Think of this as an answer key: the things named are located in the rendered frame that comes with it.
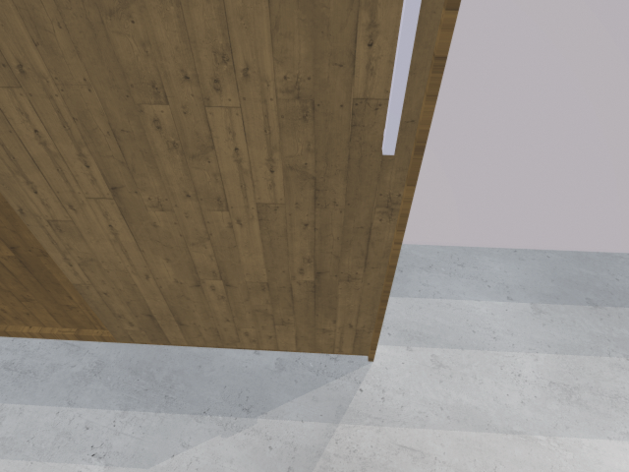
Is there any handle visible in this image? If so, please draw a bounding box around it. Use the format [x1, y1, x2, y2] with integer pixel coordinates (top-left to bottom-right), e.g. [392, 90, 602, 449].
[382, 0, 422, 155]

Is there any wardrobe door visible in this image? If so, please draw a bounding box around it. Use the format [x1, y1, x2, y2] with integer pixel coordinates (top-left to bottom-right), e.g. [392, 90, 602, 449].
[0, 193, 108, 330]
[0, 0, 444, 355]

